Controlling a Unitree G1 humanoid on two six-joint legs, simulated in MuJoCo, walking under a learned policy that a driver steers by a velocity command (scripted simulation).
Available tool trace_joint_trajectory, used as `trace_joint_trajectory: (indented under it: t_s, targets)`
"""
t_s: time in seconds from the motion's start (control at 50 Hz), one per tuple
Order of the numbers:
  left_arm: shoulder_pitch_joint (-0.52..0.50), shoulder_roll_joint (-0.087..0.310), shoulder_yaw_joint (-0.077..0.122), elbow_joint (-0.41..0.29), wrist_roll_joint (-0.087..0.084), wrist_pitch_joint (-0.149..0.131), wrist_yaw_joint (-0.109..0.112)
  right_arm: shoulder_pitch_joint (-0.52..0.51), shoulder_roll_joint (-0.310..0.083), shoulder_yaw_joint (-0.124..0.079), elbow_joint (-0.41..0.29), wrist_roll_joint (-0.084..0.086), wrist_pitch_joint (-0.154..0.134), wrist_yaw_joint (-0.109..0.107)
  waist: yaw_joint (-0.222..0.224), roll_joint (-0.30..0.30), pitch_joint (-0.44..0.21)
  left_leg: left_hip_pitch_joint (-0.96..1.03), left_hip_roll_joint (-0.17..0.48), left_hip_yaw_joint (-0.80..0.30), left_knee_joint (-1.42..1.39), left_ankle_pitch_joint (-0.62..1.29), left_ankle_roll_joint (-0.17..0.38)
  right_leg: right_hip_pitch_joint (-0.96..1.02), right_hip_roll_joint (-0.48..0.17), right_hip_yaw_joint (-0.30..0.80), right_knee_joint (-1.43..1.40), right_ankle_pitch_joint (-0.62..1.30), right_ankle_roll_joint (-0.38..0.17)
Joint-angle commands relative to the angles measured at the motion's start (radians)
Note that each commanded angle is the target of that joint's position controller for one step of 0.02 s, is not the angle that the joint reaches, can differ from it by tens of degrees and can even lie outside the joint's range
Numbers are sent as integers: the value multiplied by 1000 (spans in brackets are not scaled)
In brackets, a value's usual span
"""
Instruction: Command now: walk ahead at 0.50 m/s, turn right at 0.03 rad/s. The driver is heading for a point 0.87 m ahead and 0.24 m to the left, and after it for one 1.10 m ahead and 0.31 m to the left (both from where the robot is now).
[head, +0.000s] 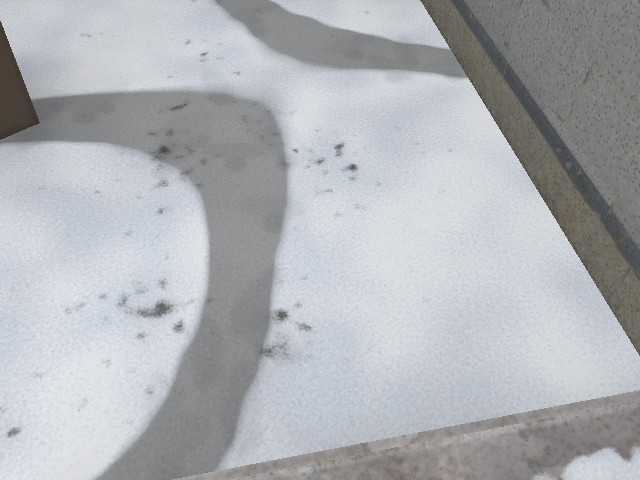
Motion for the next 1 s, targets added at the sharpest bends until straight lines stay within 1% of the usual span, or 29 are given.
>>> trace_joint_trajectory:
  t_s: [0.02,0.04,0.1,0.16,0.18,0.22,0.28,0.3,0.34,0.36,0.38,0.4,0.42,0.44,0.46,0.48,0.5,0.52,0.58,0.62,0.68,0.74,0.76,0.78,0.82,0.86,0.92,0.96,1.0]
  targets:
    - [-216,46,4,-131,24,-18,17,415,-140,-49,73,13,54,-39,-212,68,-127,710,306,-415,-112,309,134,-842,-22,-95,256,204,-25]
    - [-184,8,-4,-161,18,-2,5,412,-156,-46,75,-13,51,-57,-179,212,-103,568,412,-497,-130,305,215,-814,-36,-68,202,236,-3]
    - [-235,-19,-10,-155,47,51,-6,299,-76,-12,74,-35,14,-45,-55,25,113,101,313,-409,-173,72,194,-682,-90,5,-114,474,-8]
    - [-274,-22,-21,-173,78,9,-57,154,-108,-11,27,-9,-24,-50,28,118,72,-244,128,-146,-283,227,118,-133,-51,-93,-806,1006,28]
    - [-151,21,-26,-116,121,-30,-147,203,-48,18,29,-188,-80,28,-25,161,118,-394,106,-69,-255,-26,149,-97,-70,-46,-564,1117,-7]
    - [-33,73,-14,-99,178,-46,-195,194,-149,-3,10,-176,-101,27,6,33,72,-357,97,-91,-81,8,174,-86,-25,-74,-480,1091,4]
    - [-332,73,-26,-245,119,-48,-152,404,-110,21,112,-141,-82,11,-82,56,68,100,223,-280,7,224,254,-432,-76,-49,-604,842,11]
    - [-458,61,-12,-249,48,-17,-95,445,-176,-30,77,12,-18,-24,-131,77,7,277,220,-259,-4,419,213,-395,-78,-113,-781,704,18]
    - [-358,39,-18,-207,41,-13,-77,426,-188,-40,68,-14,17,-51,-88,67,24,220,179,-171,147,717,165,-105,-1,-159,-961,471,-20]
    - [28,117,3,-122,120,-65,-108,305,-174,-20,1,-178,-35,20,67,43,-15,-104,167,-201,301,781,228,335,101,-287,-771,635,-9]
    - [295,193,51,-23,105,-90,-105,184,-180,-50,-41,-160,-62,57,179,-134,-109,-332,15,-99,669,543,172,654,99,-208,-922,591,-82]
    - [198,252,54,0,22,-61,-84,280,-100,-51,-33,-8,-43,0,101,-387,-138,-554,-117,-84,1102,-383,40,665,-309,417,-1184,916,-196]
    - [151,200,35,-55,-12,-54,-82,191,-148,-56,-57,-21,-32,-30,103,-125,-76,-655,-85,-193,996,-364,48,604,-342,581,-1257,970,-250]
    - [210,56,-19,-31,126,-112,-119,28,-53,-27,-148,-97,-49,32,131,-18,0,-812,-121,-317,960,-289,61,474,-321,675,-1276,529,-340]
    - [53,28,-27,-40,124,-118,-131,12,-87,-41,-141,-95,-36,26,31,38,67,-807,-51,-326,909,-165,50,310,-342,610,-1208,513,-344]
    - [-46,180,28,-82,39,-80,-78,90,-113,-60,-106,-11,-3,-26,-58,63,65,-546,-28,-275,672,-187,10,161,-355,443,-1205,624,-234]
    - [-122,175,26,-103,54,-73,-66,138,-87,-49,-78,-22,25,-34,-102,-11,90,-397,-30,-205,642,-139,-9,-21,-309,349,-1237,645,-219]
    - [-234,-160,-85,-140,138,-110,-70,166,77,31,-63,-178,-1,1,-103,-23,36,-378,70,-299,490,377,12,-145,-158,176,-1157,500,-170]
    - [-155,14,-64,-157,107,-142,-56,212,-33,-17,-37,-144,-28,28,-103,-34,20,182,-34,2,222,743,-59,-508,-51,-140,-1054,214,-54]
    - [-13,91,-56,-97,102,-142,-76,40,-97,-31,-119,-110,-23,38,-63,-64,103,226,-59,27,221,456,-70,-471,-118,-58,-1057,146,-77]
    - [43,189,-27,-54,60,-105,-86,-120,-78,-4,-190,-125,-9,28,-4,-59,150,19,20,-68,-108,304,-6,-8,-256,140,-962,351,-102]
    - [-21,164,-11,-41,129,-84,-149,456,-240,-88,-5,-111,-42,18,-229,99,2,595,-42,-19,-198,480,135,-115,-125,-23,-339,808,-23]
    - [69,5,-41,-65,116,-80,-167,560,-300,-95,40,-121,-33,25,-189,261,-234,979,170,-289,118,986,387,-429,14,-90,172,89,74]
    - [-152,71,-34,-192,78,-98,-175,622,-264,-100,39,-122,-42,28,-309,101,-184,1087,227,-492,42,802,404,-775,48,-24,207,79,120]
    - [-362,133,-3,-287,67,-127,-130,352,-77,-31,-1,-94,-65,27,-215,-89,19,758,257,-540,-75,88,268,-895,-105,123,-315,501,101]
    - [-274,104,-16,-227,125,-102,-93,142,4,13,-58,-91,-74,45,-78,-23,138,114,234,-469,-172,132,350,-533,-194,125,-654,701,50]
    - [-201,-1,-61,-224,139,-63,-105,107,-104,2,-79,-86,-71,46,-8,8,14,-349,59,-344,-57,125,292,-21,-117,-51,-656,921,66]
    - [-303,45,-70,-227,127,-66,-103,183,-70,9,-85,-93,-95,8,-110,-74,32,-283,-66,-248,89,-163,193,-15,-121,15,-1098,1471,92]
    - [-388,84,-62,-288,100,-53,-99,268,-145,3,-55,-87,-91,21,-115,25,41,-363,-80,-302,128,-285,180,170,-58,-85,-1150,1296,114]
